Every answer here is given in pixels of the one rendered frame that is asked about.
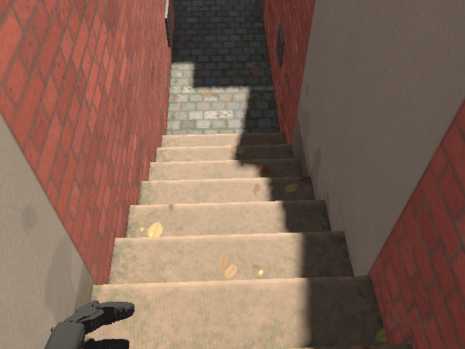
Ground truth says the robot left hand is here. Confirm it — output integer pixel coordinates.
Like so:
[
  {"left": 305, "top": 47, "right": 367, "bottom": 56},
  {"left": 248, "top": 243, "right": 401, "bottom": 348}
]
[{"left": 44, "top": 300, "right": 134, "bottom": 349}]

